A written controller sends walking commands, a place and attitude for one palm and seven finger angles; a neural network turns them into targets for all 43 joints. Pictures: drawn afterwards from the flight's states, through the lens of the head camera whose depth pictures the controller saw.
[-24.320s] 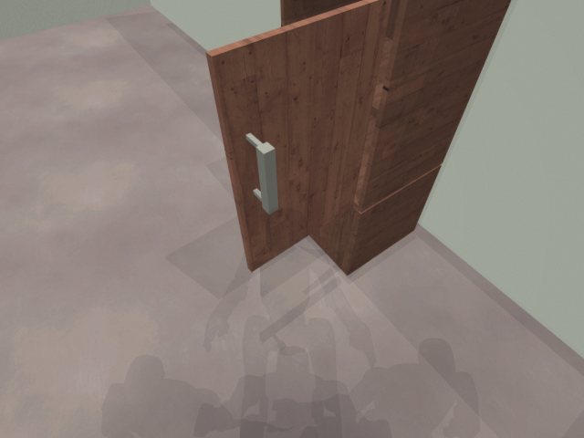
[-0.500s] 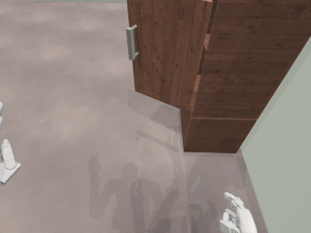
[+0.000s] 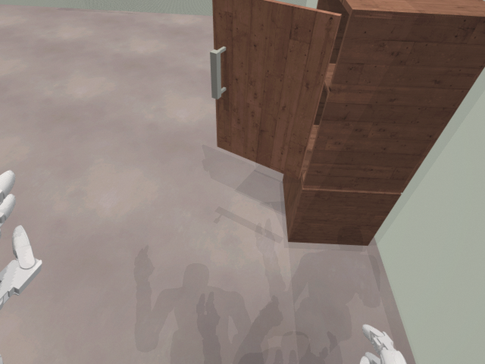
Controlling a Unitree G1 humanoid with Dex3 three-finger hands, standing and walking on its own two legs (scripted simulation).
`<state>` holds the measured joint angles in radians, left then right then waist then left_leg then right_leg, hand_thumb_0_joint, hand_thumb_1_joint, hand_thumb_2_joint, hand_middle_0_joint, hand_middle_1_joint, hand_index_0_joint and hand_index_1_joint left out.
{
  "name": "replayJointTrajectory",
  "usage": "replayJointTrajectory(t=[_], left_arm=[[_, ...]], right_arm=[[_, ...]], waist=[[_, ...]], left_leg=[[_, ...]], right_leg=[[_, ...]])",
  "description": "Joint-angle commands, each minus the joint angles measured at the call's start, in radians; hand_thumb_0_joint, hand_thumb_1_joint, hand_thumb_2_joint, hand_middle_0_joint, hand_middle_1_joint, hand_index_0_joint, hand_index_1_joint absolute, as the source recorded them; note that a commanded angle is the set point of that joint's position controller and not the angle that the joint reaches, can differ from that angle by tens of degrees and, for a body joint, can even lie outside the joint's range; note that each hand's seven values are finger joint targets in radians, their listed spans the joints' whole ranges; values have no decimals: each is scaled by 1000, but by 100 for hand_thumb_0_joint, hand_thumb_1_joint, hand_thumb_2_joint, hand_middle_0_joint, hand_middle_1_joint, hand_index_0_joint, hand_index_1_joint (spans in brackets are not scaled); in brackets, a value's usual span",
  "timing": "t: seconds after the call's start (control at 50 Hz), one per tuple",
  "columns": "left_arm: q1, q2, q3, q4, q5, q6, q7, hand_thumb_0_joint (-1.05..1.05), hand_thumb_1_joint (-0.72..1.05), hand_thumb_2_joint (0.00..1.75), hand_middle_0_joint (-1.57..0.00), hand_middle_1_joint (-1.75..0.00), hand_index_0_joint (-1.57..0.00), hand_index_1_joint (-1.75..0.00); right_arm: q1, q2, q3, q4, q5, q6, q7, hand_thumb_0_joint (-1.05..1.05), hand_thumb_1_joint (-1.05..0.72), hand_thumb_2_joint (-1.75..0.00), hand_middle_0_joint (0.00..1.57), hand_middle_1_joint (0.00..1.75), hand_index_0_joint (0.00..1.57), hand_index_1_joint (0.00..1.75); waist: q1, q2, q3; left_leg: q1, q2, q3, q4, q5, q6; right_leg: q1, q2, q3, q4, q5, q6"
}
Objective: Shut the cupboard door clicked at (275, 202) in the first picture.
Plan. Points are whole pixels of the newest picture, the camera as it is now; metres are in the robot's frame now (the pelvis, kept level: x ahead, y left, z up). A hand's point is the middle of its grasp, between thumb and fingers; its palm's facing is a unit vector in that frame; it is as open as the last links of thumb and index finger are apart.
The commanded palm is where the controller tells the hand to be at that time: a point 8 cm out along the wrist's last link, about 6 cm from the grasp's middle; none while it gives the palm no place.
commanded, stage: stop stepping back and stand still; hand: left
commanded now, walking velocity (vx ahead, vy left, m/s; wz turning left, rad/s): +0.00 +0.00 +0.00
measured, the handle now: (219, 73) +0.99 +0.13 +0.01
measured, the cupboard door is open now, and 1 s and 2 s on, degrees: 62 62 62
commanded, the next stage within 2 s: let the arm hang, fingers relaxed in 0.02 s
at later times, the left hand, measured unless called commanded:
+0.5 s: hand out of the picture +0.03 +0.17 -0.18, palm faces +0.03 -0.99 -0.16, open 7.0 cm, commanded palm none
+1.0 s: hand out of the picture -0.01 +0.18 -0.17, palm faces +0.02 -0.98 -0.20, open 7.4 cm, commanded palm none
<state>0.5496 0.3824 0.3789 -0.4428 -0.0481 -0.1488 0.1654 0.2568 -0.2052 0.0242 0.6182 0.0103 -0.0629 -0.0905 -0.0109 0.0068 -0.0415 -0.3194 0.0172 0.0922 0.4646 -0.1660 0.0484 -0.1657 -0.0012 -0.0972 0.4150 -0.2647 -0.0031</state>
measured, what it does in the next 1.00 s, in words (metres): stands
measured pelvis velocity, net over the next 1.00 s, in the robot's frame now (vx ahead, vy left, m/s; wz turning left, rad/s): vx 0.00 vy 0.01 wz -0.01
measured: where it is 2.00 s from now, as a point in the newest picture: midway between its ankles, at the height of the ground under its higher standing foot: outside the picture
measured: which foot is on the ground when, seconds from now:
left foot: down 0.00-1.00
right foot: down 0.00-1.00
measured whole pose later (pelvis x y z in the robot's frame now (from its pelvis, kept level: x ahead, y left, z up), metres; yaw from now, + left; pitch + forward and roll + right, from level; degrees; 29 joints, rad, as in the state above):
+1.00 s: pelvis +0.00 +0.01 +0.00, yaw +0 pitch -2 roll +0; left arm 0.32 0.16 0.00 1.13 0.01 0.01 0.03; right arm 0.27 -0.17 0.00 1.12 -0.01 0.01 -0.03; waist 0.00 0.01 0.01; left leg -0.23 -0.01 0.11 0.40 -0.15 0.06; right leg -0.11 -0.03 -0.08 0.41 -0.27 0.01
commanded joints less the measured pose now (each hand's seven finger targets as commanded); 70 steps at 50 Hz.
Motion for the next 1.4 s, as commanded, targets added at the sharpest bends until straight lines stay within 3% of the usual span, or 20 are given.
replayJointTrajectory(t=[0.0, 0.06, 0.08, 0.1, 0.12, 0.14, 0.16, 0.2, 0.24, 0.26, 0.32, 0.42, 0.48, 0.54, 0.58, 0.62, 0.74, 0.92, 1.1, 1.38], left_arm=[[-61, 209, 148, -265, 4, -83, 26, 0, 90, 90, -20, -30, -20, -30], [-28, 217, 167, -229, -1, -79, 27, 0, 90, 90, -20, -30, -20, -30], [-29, 186, 138, -219, -4, -76, 23, 0, 90, 90, -20, -30, -20, -30], [-82, 19, -289, 519, 64, 63, -125, 0, 90, 90, -20, -30, -20, -30], [-103, 16, -270, 546, 62, 148, -146, 0, 90, 90, -20, -30, -20, -30], [-110, 12, -274, 531, 61, 170, -152, 0, 90, 90, -20, -30, -20, -30], [-144, -1, -280, 572, 69, 161, -156, 0, 90, 90, -20, -30, -20, -30], [-198, 19, -292, 665, 68, 157, -162, 0, 90, 90, -20, -30, -20, -30], [-233, 20, -308, 781, 70, 155, -161, 0, 90, 90, -20, -30, -20, -30], [-246, 21, -317, 839, 71, 155, -158, 0, 90, 90, -20, -30, -20, -30], [-267, -4, -346, 990, 64, 167, -150, 0, 90, 90, -20, -30, -20, -30], [-213, -30, -355, 1216, 60, 159, -143, 0, 90, 90, -20, -30, -20, -30], [-171, -49, -340, 1313, 62, 156, -142, 0, 90, 90, -20, -30, -20, -30], [-167, -53, -345, 1388, 59, 150, -144, 0, 90, 90, -20, -30, -20, -30], [-169, -63, -348, 1427, 60, 148, -143, 0, 90, 90, -20, -30, -20, -30], [-170, -74, -353, 1461, 59, 145, -141, 0, 90, 90, -20, -30, -20, -30], [-155, -95, -359, 1530, 60, 145, -134, 0, 90, 90, -20, -30, -20, -30], [-136, -124, -364, 1564, 62, 150, -129, 0, 90, 90, -20, -30, -20, -30], [-136, -141, -362, 1570, 60, 143, -127, 0, 90, 90, -20, -30, -20, -30], [-133, -148, -357, 1578, 59, 140, -124, 0, 90, 90, -20, -30, -20, -30]], right_arm=[[-123, -115, -45, -157, -5, -63, -8, 0, -90, -90, 20, 30, 20, 30], [-117, -116, -47, -146, -7, -63, -6, 0, -90, -90, 20, 30, 20, 30], [-115, -109, -44, -147, -4, -60, -4, 0, -90, -90, 20, 30, 20, 30], [-187, -310, -79, 40, 10, -125, 89, 0, -90, -90, 20, 30, 20, 30], [-108, -270, -93, 53, 5, -62, 92, 0, -90, -90, 20, 30, 20, 30], [-93, -260, -89, 35, 2, -45, 89, 0, -90, -90, 20, 30, 20, 30], [-70, -252, -86, 54, -8, -36, 91, 0, -90, -90, 20, 30, 20, 30], [-86, -259, -65, 59, -10, -3, 91, 0, -90, -90, 20, 30, 20, 30], [-91, -241, -51, 77, -18, 19, 91, 0, -90, -90, 20, 30, 20, 30], [-81, -230, -48, 84, -22, 30, 93, 0, -90, -90, 20, 30, 20, 30], [-54, -173, -29, 133, -31, 62, 95, 0, -90, -90, 20, 30, 20, 30], [-33, -143, -26, 231, -34, 66, 86, 0, -90, -90, 20, 30, 20, 30], [-5, -126, -35, 277, -32, 67, 74, 0, -90, -90, 20, 30, 20, 30], [25, -126, -41, 324, -27, 66, 66, 0, -90, -90, 20, 30, 20, 30], [45, -124, -46, 350, -23, 65, 62, 0, -90, -90, 20, 30, 20, 30], [59, -125, -47, 377, -21, 66, 59, 0, -90, -90, 20, 30, 20, 30], [85, -105, -47, 439, -20, 66, 56, 0, -90, -90, 20, 30, 20, 30], [82, -61, -40, 481, -22, 67, 57, 0, -90, -90, 20, 30, 20, 30], [87, -42, -37, 492, -22, 58, 54, 0, -90, -90, 20, 30, 20, 30], [109, -41, -41, 497, -20, 54, 48, 0, -90, -90, 20, 30, 20, 30]], waist=[[5, 100, -55], [7, 81, -72], [3, 69, -58], [-14, 68, 53], [-11, 77, -34], [-9, 76, -16], [-3, 25, -39], [6, -94, -8], [2, -205, 13], [-4, -226, 19], [-14, -163, 38], [6, 138, 29], [17, 204, 5], [12, 167, 9], [8, 73, 29], [2, 18, 60], [-1, -63, 112], [5, -25, 163], [5, 16, 131], [2, -6, 119]], left_leg=[[19, 102, -169, -156, -148, -24], [43, 97, -155, -122, -73, -31], [50, 97, -152, -115, -52, -33], [-11, 112, -136, 65, 241, -22], [79, 116, -117, 65, 253, -34], [75, 124, -115, 58, 201, -26], [56, 132, -136, 56, 227, -13], [6, 138, -178, 20, 156, 8], [14, 112, -191, 21, 69, 7], [41, 97, -180, 36, 78, 3], [86, 66, -142, 47, 53, -10], [42, 80, -175, -64, -3, -10], [30, 90, -186, -98, -37, -6], [52, 93, -187, -114, -51, -6], [75, 102, -187, -116, -25, -3], [96, 101, -179, -119, -33, -2], [121, 102, -158, -143, -38, 0], [109, 93, -147, -183, -81, -4], [130, 88, -133, -169, 0, -9], [155, 92, -130, -152, 55, -5]], right_leg=[[25, -37, 94, -53, 25, -5], [22, -50, 103, -63, 63, -9], [9, -52, 102, -65, 69, -8], [-100, -129, 45, 52, 243, -25], [-113, -129, 114, 20, 197, -34], [-133, -120, 97, 22, 124, -28], [-126, -99, 84, 54, 106, -33], [-106, -84, 80, 59, 19, -35], [-130, -108, 117, 19, -28, -51], [-154, -124, 134, 11, -27, -64], [-190, -153, 149, -23, -70, -72], [-68, -109, 130, -16, -43, -47], [6, -100, 107, -32, -4, -51], [16, -101, 108, -60, 7, -56], [1, -103, 102, -75, 14, -55], [-29, -105, 109, -96, -2, -54], [-62, -108, 107, -114, -18, -46], [-79, -104, 110, -115, -31, -34], [-42, -108, 110, -117, 27, -32], [-24, -108, 104, -120, 56, -34]])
